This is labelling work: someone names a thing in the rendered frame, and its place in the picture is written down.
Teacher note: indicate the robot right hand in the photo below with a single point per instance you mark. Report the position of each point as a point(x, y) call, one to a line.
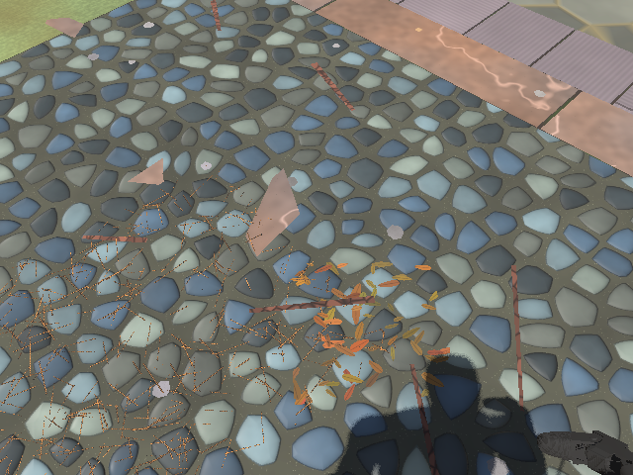
point(602, 453)

